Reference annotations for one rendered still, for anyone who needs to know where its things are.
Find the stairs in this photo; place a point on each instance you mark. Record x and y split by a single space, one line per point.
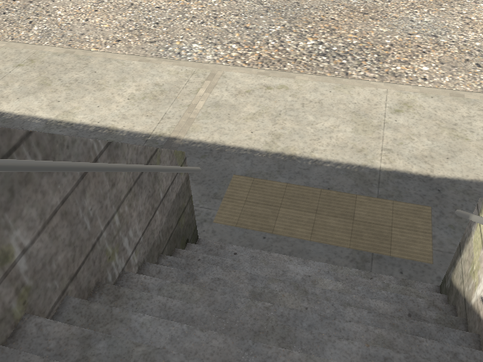
218 302

